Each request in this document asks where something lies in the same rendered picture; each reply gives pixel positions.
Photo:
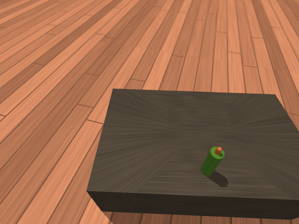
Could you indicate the bottle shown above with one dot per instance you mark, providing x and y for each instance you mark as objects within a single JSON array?
[{"x": 212, "y": 160}]

